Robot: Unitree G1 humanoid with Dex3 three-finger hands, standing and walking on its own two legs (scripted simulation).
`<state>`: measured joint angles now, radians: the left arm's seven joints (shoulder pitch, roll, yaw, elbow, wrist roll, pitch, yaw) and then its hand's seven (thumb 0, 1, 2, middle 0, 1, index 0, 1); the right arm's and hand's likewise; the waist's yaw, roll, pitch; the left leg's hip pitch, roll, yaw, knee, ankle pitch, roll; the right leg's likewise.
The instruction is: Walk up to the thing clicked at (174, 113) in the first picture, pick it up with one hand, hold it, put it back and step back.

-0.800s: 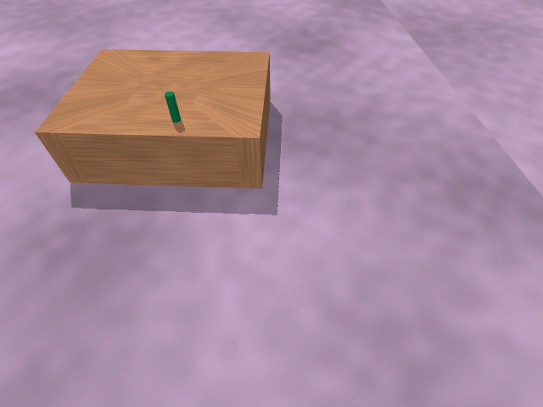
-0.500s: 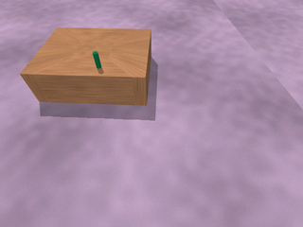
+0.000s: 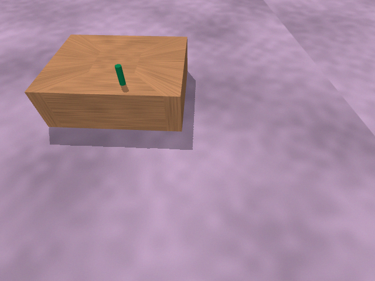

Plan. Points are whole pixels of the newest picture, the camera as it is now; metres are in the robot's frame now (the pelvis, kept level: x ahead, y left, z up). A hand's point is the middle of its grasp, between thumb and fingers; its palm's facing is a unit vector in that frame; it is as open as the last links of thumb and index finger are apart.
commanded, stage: stand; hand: left
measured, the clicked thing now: (120, 75) +1.33 +0.46 -0.38
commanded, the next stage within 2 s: walk up in 0.32 s
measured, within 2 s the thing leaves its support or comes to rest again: neither
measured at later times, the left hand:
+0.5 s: hand out of the picture +0.05 +0.30 -0.15, palm faces +0.02 -0.92 -0.39, open 7.4 cm
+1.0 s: hand (52, 219) +0.29 +0.39 -0.14, palm faces -0.12 -0.90 -0.42, open 7.4 cm
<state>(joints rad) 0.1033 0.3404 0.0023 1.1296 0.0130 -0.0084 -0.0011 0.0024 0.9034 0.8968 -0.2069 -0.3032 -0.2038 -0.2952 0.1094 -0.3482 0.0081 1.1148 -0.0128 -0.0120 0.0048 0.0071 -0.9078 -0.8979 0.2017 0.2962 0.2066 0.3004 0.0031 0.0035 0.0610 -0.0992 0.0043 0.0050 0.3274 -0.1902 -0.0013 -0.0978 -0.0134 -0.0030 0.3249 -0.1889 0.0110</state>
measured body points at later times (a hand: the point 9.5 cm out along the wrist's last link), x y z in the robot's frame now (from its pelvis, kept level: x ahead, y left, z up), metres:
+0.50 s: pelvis +0.01 +0.02 -0.01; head +0.02 +0.01 +0.44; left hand +0.05 +0.35 -0.12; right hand +0.10 -0.31 -0.13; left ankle +0.02 +0.15 -0.72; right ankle -0.01 -0.12 -0.75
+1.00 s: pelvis +0.18 +0.11 -0.02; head +0.19 +0.09 +0.43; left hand +0.30 +0.44 -0.11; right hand +0.17 -0.21 -0.15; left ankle +0.13 +0.22 -0.75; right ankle +0.28 -0.01 -0.74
